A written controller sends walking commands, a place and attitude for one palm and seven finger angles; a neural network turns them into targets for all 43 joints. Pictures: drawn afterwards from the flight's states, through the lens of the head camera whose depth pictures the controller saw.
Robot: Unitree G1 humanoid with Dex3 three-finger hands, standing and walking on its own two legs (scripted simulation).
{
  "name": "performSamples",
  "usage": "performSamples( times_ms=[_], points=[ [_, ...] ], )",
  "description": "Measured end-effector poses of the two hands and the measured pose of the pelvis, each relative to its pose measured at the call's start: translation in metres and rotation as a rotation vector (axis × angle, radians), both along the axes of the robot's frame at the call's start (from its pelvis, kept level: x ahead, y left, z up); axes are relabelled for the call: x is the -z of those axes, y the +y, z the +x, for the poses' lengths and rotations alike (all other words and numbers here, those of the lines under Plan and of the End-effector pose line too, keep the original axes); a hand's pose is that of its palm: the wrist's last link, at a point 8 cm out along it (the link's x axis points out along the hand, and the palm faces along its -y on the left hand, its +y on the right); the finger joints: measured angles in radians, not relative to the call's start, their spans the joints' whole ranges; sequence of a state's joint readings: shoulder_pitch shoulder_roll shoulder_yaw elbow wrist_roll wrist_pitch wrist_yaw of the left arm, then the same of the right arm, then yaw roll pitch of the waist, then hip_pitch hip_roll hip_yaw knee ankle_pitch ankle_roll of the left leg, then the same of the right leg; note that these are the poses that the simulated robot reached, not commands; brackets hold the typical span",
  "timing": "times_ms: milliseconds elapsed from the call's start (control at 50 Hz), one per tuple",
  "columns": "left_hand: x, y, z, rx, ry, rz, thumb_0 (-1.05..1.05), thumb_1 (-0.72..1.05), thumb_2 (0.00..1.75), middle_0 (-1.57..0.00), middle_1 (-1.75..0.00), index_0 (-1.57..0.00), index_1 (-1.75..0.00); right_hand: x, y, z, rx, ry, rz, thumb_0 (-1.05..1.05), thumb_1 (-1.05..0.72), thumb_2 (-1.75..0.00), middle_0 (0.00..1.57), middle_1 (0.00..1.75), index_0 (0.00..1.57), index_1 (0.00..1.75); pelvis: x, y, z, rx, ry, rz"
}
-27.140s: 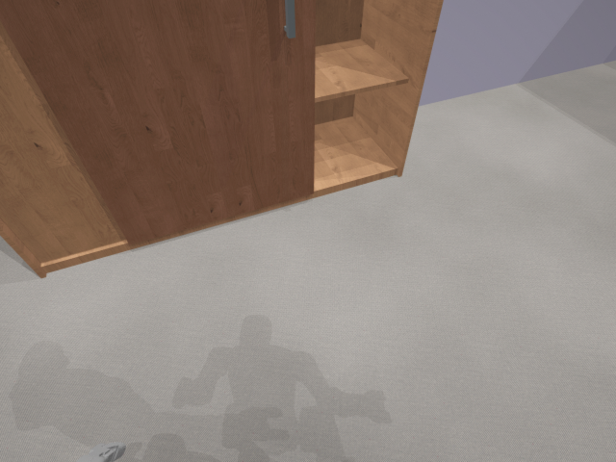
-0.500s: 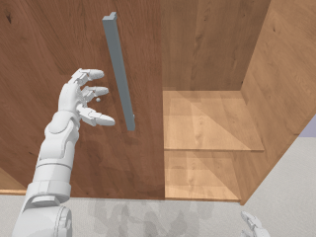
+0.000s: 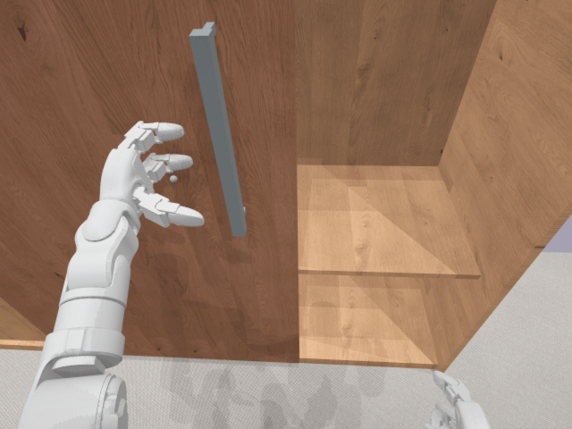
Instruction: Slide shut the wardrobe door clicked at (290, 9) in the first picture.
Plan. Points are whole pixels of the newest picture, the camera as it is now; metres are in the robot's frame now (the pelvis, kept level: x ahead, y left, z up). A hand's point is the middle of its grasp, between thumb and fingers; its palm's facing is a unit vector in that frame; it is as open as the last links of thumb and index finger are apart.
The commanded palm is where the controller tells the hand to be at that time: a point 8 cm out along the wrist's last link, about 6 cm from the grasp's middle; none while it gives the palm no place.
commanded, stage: feel for the door with the fingertips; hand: left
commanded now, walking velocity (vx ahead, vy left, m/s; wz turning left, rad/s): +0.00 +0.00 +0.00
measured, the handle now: (227, 148) +0.47 +0.11 +0.18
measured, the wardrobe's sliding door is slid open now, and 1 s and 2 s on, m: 0.47 0.47 0.47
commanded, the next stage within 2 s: slide the fingers in behind the handle in 0.98 s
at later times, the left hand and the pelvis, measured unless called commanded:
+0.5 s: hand (202, 178) +0.39 +0.13 +0.18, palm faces +0.00 -1.00 -0.01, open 14.0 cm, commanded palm +0.37 +0.19 +0.17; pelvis +0.00 +0.00 +0.00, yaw +0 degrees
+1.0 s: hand (209, 165) +0.42 +0.13 +0.18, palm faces +0.01 -1.00 -0.01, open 14.0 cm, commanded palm +0.40 +0.19 +0.17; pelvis +0.00 +0.00 +0.00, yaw -1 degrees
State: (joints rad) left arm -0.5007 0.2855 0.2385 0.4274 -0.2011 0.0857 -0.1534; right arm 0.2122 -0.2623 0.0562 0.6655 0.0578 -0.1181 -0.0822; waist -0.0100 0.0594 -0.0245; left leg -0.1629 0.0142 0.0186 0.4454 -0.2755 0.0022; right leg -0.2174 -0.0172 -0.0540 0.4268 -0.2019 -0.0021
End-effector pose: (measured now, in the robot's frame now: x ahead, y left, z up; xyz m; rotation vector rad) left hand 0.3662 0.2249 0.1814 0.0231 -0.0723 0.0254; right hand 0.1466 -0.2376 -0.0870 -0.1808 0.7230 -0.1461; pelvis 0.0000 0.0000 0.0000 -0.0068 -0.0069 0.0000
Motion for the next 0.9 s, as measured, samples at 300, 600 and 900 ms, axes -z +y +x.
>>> performSamples(
  times_ms=[300, 600, 900],
  points=[
    [0.002, -0.015, -0.007, 0.026, -0.003, -0.008, -0.01, -0.50, 0.30, -0.30, -1.20, -0.30, -1.20, 0.004, 0.001, -0.007, -0.002, 0.020, 0.010, 0.01, -0.90, -0.90, 0.20, 0.30, 0.20, 0.30, 0.000, 0.000, -0.001, -0.003, -0.007, 0.000],
    [-0.001, -0.038, 0.007, 0.012, 0.012, -0.013, -0.01, -0.50, 0.30, -0.30, -1.20, -0.30, -1.20, 0.004, 0.004, -0.010, 0.007, 0.019, 0.029, 0.01, -0.90, -0.90, 0.20, 0.30, 0.20, 0.30, 0.000, -0.003, -0.004, 0.011, -0.007, 0.003],
    [-0.001, -0.042, 0.022, 0.013, 0.022, -0.008, -0.01, -0.50, 0.30, -0.30, -1.20, -0.30, -1.20, 0.013, -0.008, -0.032, 0.039, 0.089, 0.009, 0.01, -0.90, -0.90, 0.20, 0.30, 0.20, 0.29, 0.000, -0.004, -0.005, 0.008, 0.003, 0.003]
  ],
)
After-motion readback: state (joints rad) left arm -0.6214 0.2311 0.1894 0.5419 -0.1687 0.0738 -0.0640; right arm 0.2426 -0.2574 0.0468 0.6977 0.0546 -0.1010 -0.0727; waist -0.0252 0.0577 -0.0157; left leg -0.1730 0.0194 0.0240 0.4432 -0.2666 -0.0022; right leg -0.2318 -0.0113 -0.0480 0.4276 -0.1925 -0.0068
